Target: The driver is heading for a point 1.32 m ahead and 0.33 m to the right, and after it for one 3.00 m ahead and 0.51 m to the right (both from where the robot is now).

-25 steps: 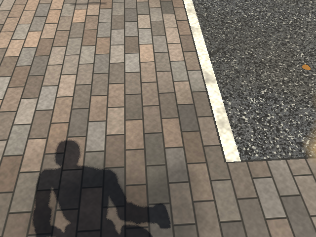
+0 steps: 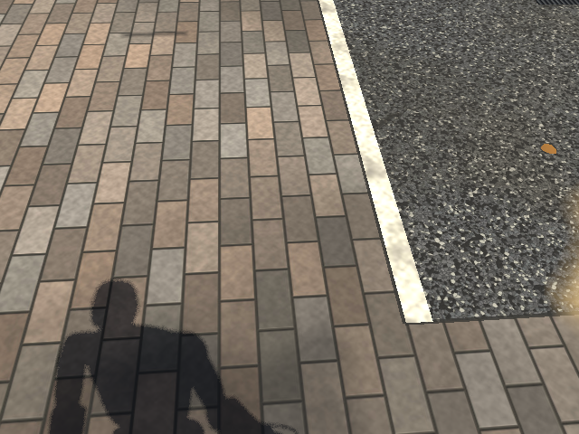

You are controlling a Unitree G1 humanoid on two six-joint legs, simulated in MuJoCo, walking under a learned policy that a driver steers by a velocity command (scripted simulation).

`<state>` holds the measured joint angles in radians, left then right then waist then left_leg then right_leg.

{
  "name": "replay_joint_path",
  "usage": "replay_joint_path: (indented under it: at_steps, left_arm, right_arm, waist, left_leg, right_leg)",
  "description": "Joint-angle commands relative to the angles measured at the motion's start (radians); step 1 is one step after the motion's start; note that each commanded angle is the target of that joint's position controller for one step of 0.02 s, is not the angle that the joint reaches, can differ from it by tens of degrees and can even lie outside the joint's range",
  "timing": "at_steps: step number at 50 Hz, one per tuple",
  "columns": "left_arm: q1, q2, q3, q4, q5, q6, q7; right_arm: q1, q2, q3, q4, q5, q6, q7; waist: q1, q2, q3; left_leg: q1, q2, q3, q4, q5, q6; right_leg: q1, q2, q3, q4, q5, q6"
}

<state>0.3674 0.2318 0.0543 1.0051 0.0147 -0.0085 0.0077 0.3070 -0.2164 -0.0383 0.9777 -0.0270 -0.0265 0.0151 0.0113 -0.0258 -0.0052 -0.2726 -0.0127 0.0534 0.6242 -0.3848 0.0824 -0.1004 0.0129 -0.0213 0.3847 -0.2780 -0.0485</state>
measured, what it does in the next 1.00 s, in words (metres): walks ahead: right foot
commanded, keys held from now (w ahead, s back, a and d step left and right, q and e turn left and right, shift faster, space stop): w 1.00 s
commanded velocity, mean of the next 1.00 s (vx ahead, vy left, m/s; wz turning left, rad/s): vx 0.46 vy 0.00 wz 0.00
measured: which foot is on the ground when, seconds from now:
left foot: down 0.00-0.54, up 0.56-1.00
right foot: down 0.00-0.04, up 0.06-0.50, down 0.52-1.00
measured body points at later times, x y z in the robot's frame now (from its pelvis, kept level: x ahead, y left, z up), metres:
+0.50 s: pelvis +0.22 +0.00 -0.02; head +0.25 +0.00 +0.43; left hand +0.42 +0.21 -0.13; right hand +0.10 -0.22 -0.16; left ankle +0.02 +0.10 -0.74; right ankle +0.36 -0.08 -0.73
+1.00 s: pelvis +0.50 -0.02 -0.01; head +0.53 -0.02 +0.44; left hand +0.40 +0.20 -0.15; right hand +0.68 -0.23 -0.13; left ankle +0.67 +0.09 -0.71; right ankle +0.36 -0.08 -0.74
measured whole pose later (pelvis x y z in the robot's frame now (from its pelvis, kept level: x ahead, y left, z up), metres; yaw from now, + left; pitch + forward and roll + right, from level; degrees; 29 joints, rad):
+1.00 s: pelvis +0.50 -0.02 -0.01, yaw +0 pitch +1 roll -1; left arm 0.49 0.15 0.02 1.08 0.02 -0.10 0.01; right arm 0.00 -0.18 -0.02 0.91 -0.02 -0.04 0.03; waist 0.07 0.03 0.06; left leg -0.59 0.06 0.08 0.62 -0.02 0.06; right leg 0.11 0.10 -0.08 0.18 -0.31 -0.09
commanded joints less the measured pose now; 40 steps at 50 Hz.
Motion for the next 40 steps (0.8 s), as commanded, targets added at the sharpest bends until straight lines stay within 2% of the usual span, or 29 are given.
replay_joint_path:
  at_steps: [1, 2, 3, 4, 5, 6, 7, 8, 9, 12, 16, 20, 22, 23, 24, 25, 26, 27, 28, 29, 30, 31, 32, 33, 35, 37, 40]
  left_arm:
    - [-0.095, 0.134, 0.032, -0.052, -0.009, -0.022, -0.002]
    - [-0.105, 0.112, 0.027, -0.058, -0.002, -0.026, -0.002]
    - [-0.146, 0.04, 0.006, -0.087, 0.005, -0.033, -0.008]
    - [-0.167, 0.019, 0.001, -0.121, 0.004, -0.038, -0.015]
    - [-0.182, 0.083, 0.014, -0.122, 0.024, -0.039, -0.022]
    - [-0.172, 0.077, 0.014, -0.111, 0.017, -0.046, -0.035]
    - [-0.149, 0.064, 0.011, -0.093, 0.012, -0.051, -0.043]
    - [-0.145, 0.062, 0.012, -0.082, 0.017, -0.052, -0.048]
    - [-0.146, 0.059, 0.011, -0.073, 0.024, -0.049, -0.052]
    - [-0.208, 0.037, 0.007, -0.089, 0.023, -0.035, -0.053]
    - [-0.379, 0.019, -0.006, -0.156, 0.017, -0.029, -0.05]
    - [-0.462, 0.019, -0.014, -0.195, 0.007, -0.03, -0.047]
    - [-0.441, 0.033, -0.008, -0.198, 0.007, -0.034, -0.04]
    - [-0.39, 0.044, -0.001, -0.185, 0.006, -0.038, -0.034]
    - [-0.293, 0.062, 0.01, -0.156, 0.005, -0.044, -0.026]
    - [-0.127, 0.08, 0.024, -0.1, 0.006, -0.053, -0.017]
    - [0.038, 0.125, 0.043, -0.051, 0.022, -0.062, -0.006]
    - [0.148, 0.229, 0.067, -0.043, 0.047, -0.065, -0.001]
    - [0.099, 0.229, 0.068, -0.041, 0.019, -0.053, -0.016]
    - [-0.035, 0.181, 0.056, -0.058, 0.0, -0.053, -0.018]
    - [-0.11, 0.103, 0.036, -0.073, -0.006, -0.062, -0.022]
    - [-0.137, 0.065, 0.025, -0.068, -0.001, -0.071, -0.022]
    - [-0.127, 0.032, 0.013, -0.049, -0.002, -0.08, -0.019]
    - [-0.108, 0.014, 0.005, -0.033, 0.001, -0.087, -0.015]
    - [-0.044, 0.031, 0.005, -0.007, 0.0, -0.101, -0.012]
    - [-0.003, 0.054, 0.006, 0.006, -0.002, -0.104, -0.01]
    - [0.065, 0.05, -0.002, 0.021, -0.005, -0.101, -0.009]
  right_arm:
    - [0.086, -0.036, -0.013, -0.002, 0.007, -0.032, -0.001]
    - [0.176, -0.058, -0.022, 0.03, 0.003, -0.038, -0.009]
    - [0.296, -0.121, -0.035, 0.052, -0.01, -0.048, -0.021]
    - [0.348, -0.201, -0.051, 0.061, -0.003, -0.047, -0.021]
    - [0.266, -0.166, -0.043, 0.049, -0.005, -0.039, -0.023]
    - [0.178, -0.133, -0.033, 0.02, 0.0, -0.045, -0.018]
    - [0.138, -0.114, -0.027, 0.009, 0.005, -0.054, -0.015]
    - [0.126, -0.102, -0.021, 0.005, 0.009, -0.063, -0.018]
    - [0.138, -0.084, -0.015, 0.015, 0.01, -0.071, -0.021]
    - [0.223, -0.063, -0.004, 0.061, 0.013, -0.08, -0.023]
    - [0.251, -0.057, 0.005, 0.083, 0.008, -0.078, -0.026]
    - [0.26, -0.077, 0.003, 0.101, 0.006, -0.081, -0.032]
    - [0.239, -0.089, -0.001, 0.106, 0.006, -0.081, -0.035]
    - [0.219, -0.099, -0.004, 0.106, 0.006, -0.082, -0.037]
    - [0.204, -0.114, -0.009, 0.108, 0.004, -0.08, -0.038]
    - [0.189, -0.124, -0.013, 0.108, 0.005, -0.074, -0.038]
    - [0.19, -0.114, -0.01, 0.099, 0.007, -0.072, -0.035]
    - [0.273, -0.009, 0.01, 0.071, 0.034, -0.07, -0.022]
    - [0.296, -0.033, -0.005, 0.08, 0.031, -0.071, -0.014]
    - [0.191, -0.076, -0.017, 0.05, 0.018, -0.068, -0.015]
    - [0.107, -0.078, -0.017, 0.029, 0.01, -0.074, -0.01]
    - [0.08, -0.055, -0.016, 0.026, 0.007, -0.072, -0.008]
    - [0.086, -0.041, -0.016, 0.025, -0.009, -0.06, -0.005]
    - [0.105, -0.02, -0.013, 0.033, -0.015, -0.047, 0.002]
    - [0.087, -0.01, -0.013, 0.024, -0.016, -0.03, 0.008]
    - [0.001, -0.017, -0.013, -0.008, -0.016, -0.018, 0.011]
    - [-0.146, -0.03, -0.011, -0.058, -0.009, -0.015, 0.015]
  waist:
    - [-0.078, -0.047, 0.117]
    - [-0.108, 0.008, 0.1]
    - [-0.155, 0.209, 0.068]
    - [-0.152, 0.323, 0.099]
    - [-0.098, 0.179, 0.163]
    - [-0.052, 0.114, 0.168]
    - [-0.028, 0.089, 0.154]
    - [-0.016, 0.077, 0.133]
    - [-0.017, 0.077, 0.116]
    - [-0.027, 0.093, 0.107]
    - [-0.053, 0.108, 0.145]
    - [-0.06, 0.131, 0.161]
    - [-0.035, 0.125, 0.153]
    - [-0.007, 0.125, 0.125]
    - [0.036, 0.126, 0.07]
    - [0.104, 0.103, -0.016]
    - [0.16, 0.07, -0.111]
    - [0.131, -0.124, -0.254]
    - [0.099, -0.176, -0.297]
    - [0.044, -0.087, -0.119]
    - [0.033, 0.0, -0.017]
    - [0.001, 0.02, 0.028]
    - [-0.027, 0.003, 0.044]
    - [-0.044, -0.006, 0.04]
    - [-0.053, -0.01, 0.046]
    - [-0.046, -0.01, 0.076]
    - [-0.012, -0.011, 0.108]
  left_leg:
    - [0.21, -0.042, 0.055, -0.186, 0.103, 0.008]
    - [0.354, -0.018, -0.006, -0.236, 0.055, 0.014]
    - [0.449, 0.208, -0.33, -0.411, -0.192, 0.045]
    - [0.429, 0.391, -0.701, -0.565, -0.451, 0.136]
    - [0.323, 0.399, -0.675, -0.551, -0.446, 0.165]
    - [0.278, 0.35, -0.586, -0.542, -0.357, 0.145]
    - [0.269, 0.304, -0.49, -0.55, -0.222, 0.12]
    - [0.277, 0.271, -0.412, -0.554, -0.094, 0.103]
    - [0.289, 0.242, -0.34, -0.547, 0.044, 0.094]
    - [0.322, 0.212, -0.229, -0.516, 0.316, 0.098]
    - [0.285, 0.19, -0.154, -0.512, 0.49, 0.109]
    - [0.289, 0.207, -0.117, -0.504, 0.599, 0.109]
    - [0.323, 0.227, -0.102, -0.46, 0.729, 0.1]
    - [0.339, 0.229, -0.085, -0.394, 0.881, 0.088]
    - [0.356, 0.225, -0.07, -0.275, 1.021, 0.073]
    - [0.334, 0.197, -0.043, -0.083, 1.061, 0.056]
    - [0.174, 0.158, -0.025, 0.16, 0.852, 0.043]
    - [-0.126, 0.027, 0.023, 0.543, 0.305, 0.006]
    - [-0.288, -0.075, -0.097, 0.747, -0.11, 0.011]
    - [-0.369, 0.007, -0.126, 0.772, -0.011, 0.025]
    - [-0.354, 0.05, -0.113, 0.713, 0.083, 0.027]
    - [-0.306, 0.083, -0.109, 0.65, 0.125, 0.028]
    - [-0.255, 0.102, -0.109, 0.601, 0.137, 0.02]
    - [-0.217, 0.109, -0.104, 0.574, 0.142, 0.011]
    - [-0.233, 0.112, -0.081, 0.536, 0.157, -0.004]
    - [-0.312, 0.127, -0.059, 0.472, 0.216, -0.023]
    - [-0.404, 0.132, -0.028, 0.33, 0.321, -0.047]
  right_leg:
    - [-0.277, -0.18, 0.175, -0.147, -0.315, -0.135]
    - [-0.385, -0.139, 0.129, -0.033, -0.324, -0.115]
    - [-0.503, -0.043, 0.003, 0.277, -0.266, -0.073]
    - [-0.674, 0.05, -0.05, 0.495, -0.28, -0.066]
    - [-0.679, -0.027, 0.037, 0.621, -0.211, -0.08]
    - [-0.663, -0.055, 0.057, 0.646, -0.113, -0.081]
    - [-0.634, -0.075, 0.053, 0.642, -0.044, -0.068]
    - [-0.612, -0.087, 0.039, 0.632, 0.011, -0.052]
    - [-0.602, -0.09, 0.02, 0.634, 0.052, -0.036]
    - [-0.645, -0.089, -0.018, 0.623, 0.111, -0.001]
    - [-0.644, -0.074, -0.063, 0.455, 0.178, 0.026]
    - [-0.532, -0.048, -0.09, 0.271, 0.216, -0.008]
    - [-0.46, -0.03, -0.097, 0.22, 0.191, -0.046]
    - [-0.386, -0.007, -0.103, 0.205, 0.166, -0.066]
    - [-0.281, 0.023, -0.107, 0.192, 0.134, -0.085]
    - [-0.104, 0.055, -0.119, 0.136, 0.147, -0.105]
    - [0.141, -0.031, -0.027, 0.123, 0.092, -0.134]
    - [0.402, -0.336, 0.417, 0.06, -0.142, -0.223]
    - [0.402, -0.424, 0.79, -0.148, -0.215, -0.294]
    - [0.258, -0.384, 0.643, -0.168, -0.283, -0.257]
    - [0.102, -0.349, 0.493, -0.191, -0.194, -0.229]
    - [0.002, -0.3, 0.389, -0.213, -0.077, -0.196]
    - [-0.067, -0.261, 0.309, -0.224, 0.027, -0.172]
    - [-0.097, -0.238, 0.251, -0.231, 0.095, -0.161]
    - [-0.103, -0.22, 0.192, -0.239, 0.217, -0.166]
    - [-0.088, -0.207, 0.15, -0.265, 0.24, -0.164]
    - [-0.033, -0.185, 0.11, -0.278, 0.336, -0.148]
